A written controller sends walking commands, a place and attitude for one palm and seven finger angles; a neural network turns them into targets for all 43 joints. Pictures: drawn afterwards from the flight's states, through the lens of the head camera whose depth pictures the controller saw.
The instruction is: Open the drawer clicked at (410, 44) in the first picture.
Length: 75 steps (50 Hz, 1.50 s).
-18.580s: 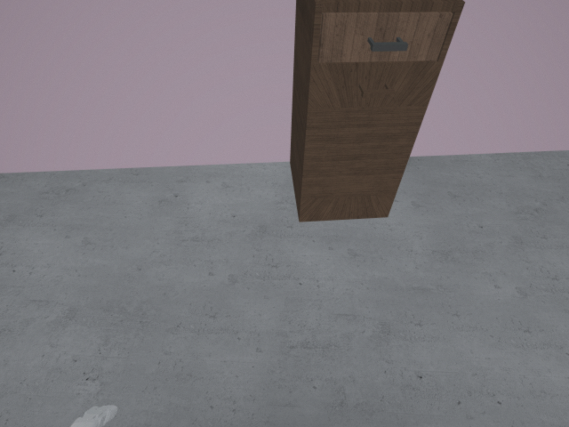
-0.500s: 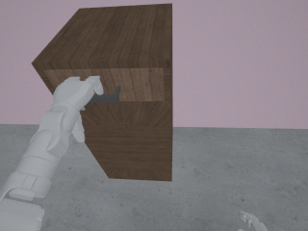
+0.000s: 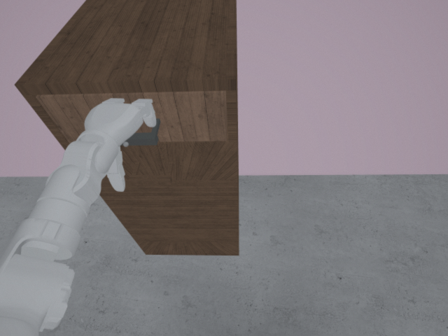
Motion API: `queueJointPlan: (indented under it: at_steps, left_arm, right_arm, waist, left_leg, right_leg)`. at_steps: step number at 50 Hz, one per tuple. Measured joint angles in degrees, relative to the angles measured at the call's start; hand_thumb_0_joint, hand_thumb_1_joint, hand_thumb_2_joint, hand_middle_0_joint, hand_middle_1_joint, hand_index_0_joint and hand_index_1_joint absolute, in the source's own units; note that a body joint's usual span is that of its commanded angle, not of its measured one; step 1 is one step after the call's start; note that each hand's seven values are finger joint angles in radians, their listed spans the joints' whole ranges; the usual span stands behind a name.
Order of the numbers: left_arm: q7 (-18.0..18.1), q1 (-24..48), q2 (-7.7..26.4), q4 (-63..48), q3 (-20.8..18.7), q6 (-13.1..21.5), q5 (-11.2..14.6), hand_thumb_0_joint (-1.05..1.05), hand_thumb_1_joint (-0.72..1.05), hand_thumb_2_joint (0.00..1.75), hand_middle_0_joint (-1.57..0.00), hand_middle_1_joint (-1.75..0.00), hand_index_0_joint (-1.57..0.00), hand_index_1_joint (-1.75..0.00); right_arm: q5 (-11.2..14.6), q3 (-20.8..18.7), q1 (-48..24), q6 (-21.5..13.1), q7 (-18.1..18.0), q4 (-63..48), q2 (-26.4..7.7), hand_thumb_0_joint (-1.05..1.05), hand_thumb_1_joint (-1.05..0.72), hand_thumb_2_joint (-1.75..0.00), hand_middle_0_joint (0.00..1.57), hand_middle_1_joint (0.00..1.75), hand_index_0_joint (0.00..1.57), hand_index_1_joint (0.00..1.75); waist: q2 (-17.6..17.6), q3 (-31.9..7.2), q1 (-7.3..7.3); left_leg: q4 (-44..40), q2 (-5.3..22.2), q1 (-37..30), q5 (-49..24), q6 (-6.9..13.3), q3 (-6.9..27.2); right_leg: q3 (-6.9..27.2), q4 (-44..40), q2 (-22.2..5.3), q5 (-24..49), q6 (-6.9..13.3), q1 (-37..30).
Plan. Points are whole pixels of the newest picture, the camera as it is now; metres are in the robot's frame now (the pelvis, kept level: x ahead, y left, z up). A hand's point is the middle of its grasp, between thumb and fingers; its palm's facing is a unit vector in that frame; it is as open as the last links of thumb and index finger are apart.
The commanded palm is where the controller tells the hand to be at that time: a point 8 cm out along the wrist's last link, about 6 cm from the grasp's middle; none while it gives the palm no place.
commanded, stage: move the hooked fingers above the handle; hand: left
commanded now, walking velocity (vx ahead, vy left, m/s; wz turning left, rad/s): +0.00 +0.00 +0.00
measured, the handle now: (134, 131) +0.50 +0.22 +0.07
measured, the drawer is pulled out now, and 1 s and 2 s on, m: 0.00 0.00 0.00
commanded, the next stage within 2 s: none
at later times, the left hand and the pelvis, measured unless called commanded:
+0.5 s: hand (116, 149) +0.41 +0.22 +0.11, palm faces -0.08 +0.01 -1.00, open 13.8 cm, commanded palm +0.42 +0.23 +0.19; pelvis -0.01 +0.01 +0.00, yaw +0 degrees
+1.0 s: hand (126, 148) +0.42 +0.20 +0.10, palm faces -0.11 -0.01 -0.99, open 13.7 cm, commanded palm +0.42 +0.24 +0.19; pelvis -0.01 +0.00 +0.00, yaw -1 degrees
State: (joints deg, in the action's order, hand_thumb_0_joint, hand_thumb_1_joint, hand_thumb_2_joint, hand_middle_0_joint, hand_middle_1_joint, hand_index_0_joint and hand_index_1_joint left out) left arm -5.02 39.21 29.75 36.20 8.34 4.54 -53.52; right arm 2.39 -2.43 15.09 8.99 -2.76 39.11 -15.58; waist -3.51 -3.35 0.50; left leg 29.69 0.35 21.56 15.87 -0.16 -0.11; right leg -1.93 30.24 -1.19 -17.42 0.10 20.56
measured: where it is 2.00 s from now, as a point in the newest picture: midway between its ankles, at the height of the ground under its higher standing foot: outside the picture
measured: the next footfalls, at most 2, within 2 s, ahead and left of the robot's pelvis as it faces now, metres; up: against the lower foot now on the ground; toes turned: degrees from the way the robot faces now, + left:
none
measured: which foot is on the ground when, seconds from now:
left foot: down 0.00-1.00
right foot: down 0.00-1.00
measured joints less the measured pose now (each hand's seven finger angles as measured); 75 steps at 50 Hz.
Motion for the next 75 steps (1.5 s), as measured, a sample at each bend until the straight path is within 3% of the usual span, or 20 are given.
queueJointPlan:
  at_steps: [5, 9, 11, 15, 18, 23, 29, 35, 38, 42, 48, 51, 54, 59, 63, 65, 67, 70, 72, 75]
  left_arm:
    - [5.6, 0.7, -1.0, -0.3, -3.5, 5.2, -1.5, 0.0, -0.49, 0.3, -0.32, -1.2, -0.32, -1.2]
    - [10.5, 1.9, 0.0, 1.9, -6.5, 3.3, -2.3, 0.0, -0.48, 0.3, -0.36, -1.22, -0.32, -1.2]
    - [11.3, 2.6, 0.2, 4.0, -5.9, -0.5, -3.5, 0.0, -0.48, 0.3, -0.38, -1.24, -0.32, -1.2]
    - [8.3, 1.2, 2.1, 7.2, -7.0, -6.6, -3.7, 0.0, -0.48, 0.3, -0.37, -1.23, -0.32, -1.2]
    - [4.1, -0.9, 3.4, 5.7, -6.0, -7.3, -2.2, 0.0, -0.48, 0.3, -0.35, -1.22, -0.32, -1.2]
    - [0.3, -1.9, 2.3, -0.9, 0.0, -1.7, -0.1, 0.0, -0.49, 0.3, -0.33, -1.21, -0.32, -1.2]
    - [5.4, 2.5, -1.2, -0.2, 1.4, 4.5, -0.8, 0.0, -0.49, 0.3, -0.33, -1.2, -0.32, -1.2]
    - [11.7, 7.6, 0.9, 8.4, -3.9, -2.4, -4.1, 0.0, -0.49, 0.3, -0.32, -1.2, -0.32, -1.2]
    - [9.9, 8.1, 2.0, 10.7, -4.1, -5.0, -4.1, 0.0, -0.49, 0.3, -0.32, -1.2, -0.35, -1.23]
    - [3.6, 5.0, 2.4, 9.7, -3.3, -7.5, -3.0, 0.0, -0.48, 0.3, -0.31, -1.2, -0.35, -1.23]
    - [-0.7, -0.9, 1.1, 2.3, -1.8, 0.4, -0.7, 0.0, -0.49, 0.3, -0.32, -1.2, -0.33, -1.22]
    - [2.3, -2.0, 0.2, -0.9, -2.4, 5.4, -1.3, 0.0, -0.49, 0.3, -0.32, -1.2, -0.33, -1.21]
    - [7.5, -1.0, 0.3, -1.2, -4.4, 6.9, -2.3, 0.0, -0.49, 0.3, -0.32, -1.2, -0.33, -1.2]
    - [12.7, 4.0, 2.5, 5.5, -7.1, -1.1, -3.6, 0.0, -0.49, 0.3, -0.32, -1.2, -0.33, -1.2]
    - [7.5, 6.1, 4.7, 11.4, -4.3, -9.6, -3.3, 0.0, -0.48, 0.3, -0.31, -1.2, -0.32, -1.2]
    - [2.7, 4.9, 4.8, 10.3, -2.3, -10.7, -2.0, 0.0, -0.48, 0.3, -0.31, -1.2, -0.31, -1.2]
    - [-1.7, 2.8, 4.1, 6.7, 0.0, -9.0, -0.3, 0.0, -0.48, 0.3, -0.31, -1.2, -0.31, -1.2]
    - [-4.8, -0.1, 1.6, 0.3, 2.2, -2.0, 1.6, 0.0, -0.48, 0.3, -0.31, -1.2, -0.32, -1.2]
    - [-3.8, -1.4, -0.3, -3.0, 2.5, 3.3, 1.7, 0.0, -0.48, 0.3, -0.32, -1.2, -0.32, -1.2]
    - [2.1, -1.2, -2.2, -4.6, 0.8, 8.7, 0.4, 0.0, -0.49, 0.3, -0.32, -1.2, -0.32, -1.2]
  right_arm:
    - [-0.6, -0.5, 0.0, -0.6, 0.2, -0.1, 0.5, 0.0, -0.91, -0.9, 0.2, 0.3, 0.2, 0.3]
    - [-0.5, -0.2, -0.1, -0.5, 0.9, 0.5, 0.9, 0.0, -0.91, -0.9, 0.2, 0.3, 0.2, 0.3]
    - [-0.3, 0.2, -0.2, -0.1, 1.3, 0.9, 0.8, 0.0, -0.91, -0.9, 0.2, 0.3, 0.2, 0.3]
    - [0.3, 1.1, -0.3, 0.9, 1.4, 0.2, 0.9, 0.0, -0.91, -0.9, 0.2, 0.3, 0.2, 0.3]
    - [0.7, 1.0, 0.5, 0.8, 0.7, -1.0, 0.9, 0.0, -0.91, -0.9, 0.2, 0.3, 0.2, 0.3]
    - [0.4, -0.1, 1.0, -0.5, -0.6, -1.1, 0.3, 0.01, -0.91, -0.9, 0.2, 0.3, 0.2, 0.3]
    - [0.1, 0.0, -2.2, -2.0, -0.7, -0.3, -0.1, 0.0, -0.91, -0.9, 0.2, 0.3, 0.2, 0.3]
    - [-0.1, 1.4, -3.4, -1.8, 0.1, -0.5, 0.8, 0.0, -0.91, -0.9, 0.2, 0.3, 0.2, 0.3]
    - [0.1, 1.7, -1.8, -0.7, 0.4, -0.4, 0.9, 0.0, -0.91, -0.9, 0.2, 0.3, 0.2, 0.3]
    - [0.6, 1.7, 0.6, 0.7, 0.3, -0.7, 0.7, 0.0, -0.91, -0.9, 0.2, 0.3, 0.2, 0.3]
    - [0.4, 0.6, 2.4, 0.2, -0.7, -1.0, 0.4, 0.01, -0.91, -0.9, 0.2, 0.3, 0.2, 0.3]
    - [-0.1, -0.3, 1.8, -0.6, -0.8, -0.6, 0.4, 0.01, -0.91, -0.9, 0.2, 0.3, 0.2, 0.3]
    - [-0.4, -0.7, 0.7, -1.4, -0.4, 0.1, 0.3, 0.0, -0.91, -0.9, 0.2, 0.3, 0.2, 0.3]
    - [-0.2, -0.1, -1.3, -1.5, 0.6, 1.4, 0.4, 0.0, -0.91, -0.9, 0.2, 0.3, 0.2, 0.3]
    - [0.7, 0.7, -1.2, -0.5, 0.8, 0.6, 0.1, 0.0, -0.91, -0.9, 0.2, 0.3, 0.2, 0.3]
    - [0.8, 0.8, -0.7, -0.2, 0.6, -0.3, -0.1, 0.0, -0.91, -0.9, 0.2, 0.3, 0.2, 0.3]
    - [0.7, 0.8, 0.0, -0.2, 0.0, -1.0, -0.3, 0.0, -0.91, -0.9, 0.2, 0.3, 0.2, 0.3]
    - [0.2, 0.5, 0.1, -0.8, -0.9, -1.3, -0.4, 0.0, -0.91, -0.9, 0.2, 0.3, 0.2, 0.3]
    - [-0.1, 0.1, -0.5, -1.2, -1.2, -1.4, -0.2, 0.0, -0.91, -0.9, 0.2, 0.3, 0.2, 0.3]
    - [-0.4, -0.1, -1.9, -2.0, -1.0, -1.3, 0.3, 0.0, -0.91, -0.9, 0.2, 0.3, 0.2, 0.3]
  waist:
    - [0.4, -0.3, 1.06]
    - [0.0, -0.8, 1.18]
    - [-0.3, -1.2, 1.01]
    - [-0.9, -1.5, 1.16]
    - [-0.8, -1.3, 0.95]
    - [0.3, -0.3, -0.58]
    - [1.3, 0.3, 0.02]
    - [0.8, -0.4, 1.54]
    - [-0.1, -1.3, 1.3]
    - [-0.7, -1.9, 1.21]
    - [0.0, -0.4, 0.66]
    - [0.5, 0.1, 0.42]
    - [0.6, 0.0, 0.5]
    - [0.2, -0.9, 0.56]
    - [-0.6, -1.8, 0.61]
    - [-0.7, -1.8, 0.54]
    - [-0.5, -1.5, 0.32]
    - [0.2, -0.7, -0.09]
    - [0.6, -0.2, -0.15]
    - [0.9, 0.2, 0.27]
  left_leg:
    - [1.1, 0.2, 1.6, 0.5, 0.1, -1.1]
    - [0.9, 0.5, 1.8, 0.5, 0.2, -2.1]
    - [0.5, 0.6, 1.7, 0.2, 0.2, -2.4]
    - [-0.8, 0.6, 0.7, -0.4, 0.3, -2.9]
    - [-1.1, 0.4, -0.1, -0.6, 0.4, -2.3]
    - [0.1, -0.1, -0.4, -0.4, 0.4, -0.3]
    - [1.7, -0.4, 1.3, -0.3, 0.5, 0.0]
    - [0.8, 0.3, 2.4, -0.8, 0.3, -1.7]
    - [-0.1, 0.4, 2.0, -1.0, 0.4, -2.1]
    - [-1.0, 0.4, 0.5, -0.9, 0.5, -2.2]
    - [-0.1, 0.3, -0.4, -0.2, 0.4, -1.4]
    - [0.9, 0.3, 0.5, 0.1, 0.3, -1.1]
    - [1.5, 0.4, 1.5, 0.2, 0.2, -1.0]
    - [0.8, 0.6, 1.8, -0.2, 0.0, -1.4]
    - [-0.3, 0.5, 1.2, -0.7, 0.1, -1.4]
    - [-0.7, 0.4, 0.5, -0.8, 0.2, -1.2]
    - [-0.8, 0.1, -0.1, -0.7, 0.4, -0.7]
    - [0.1, -0.3, -0.4, -0.2, 0.5, -0.1]
    - [1.0, -0.4, 0.0, 0.2, 0.5, 0.0]
    - [2.3, -0.3, 1.3, 0.7, 0.5, -0.3]
  right_leg:
    - [1.1, 1.1, 0.2, -0.1, -0.1, 2.0]
    - [2.1, 1.0, 0.5, 0.3, -0.2, 2.7]
    - [2.5, 0.7, 0.5, 0.6, -0.3, 2.8]
    - [3.0, -0.1, 0.6, 1.2, -0.4, 2.2]
    - [2.3, -0.7, 0.4, 1.3, -0.4, 1.0]
    - [0.3, -0.4, -0.1, 0.7, -0.4, -0.6]
    - [0.0, 0.9, -0.4, 0.6, -0.4, 0.9]
    - [1.8, 0.6, 0.2, 1.6, -0.4, 3.0]
    - [2.2, -0.1, 0.3, 1.8, -0.5, 2.9]
    - [2.3, -0.8, 0.3, 1.7, -0.5, 1.5]
    - [1.4, -0.3, 0.3, 0.9, -0.4, 0.1]
    - [1.1, 0.4, 0.3, 0.6, -0.3, 0.7]
    - [1.1, 0.9, 0.4, 0.5, -0.2, 1.6]
    - [1.5, 0.5, 0.6, 1.0, -0.1, 2.3]
    - [1.5, -0.5, 0.5, 1.4, -0.2, 1.7]
    - [1.2, -1.0, 0.4, 1.4, -0.3, 0.9]
    - [0.8, -1.0, 0.1, 1.1, -0.4, 0.0]
    - [0.1, -0.4, -0.3, 0.5, -0.5, -0.6]
    - [0.1, 0.4, -0.4, 0.1, -0.5, -0.4]
    - [0.4, 1.5, -0.3, -0.1, -0.5, 1.0]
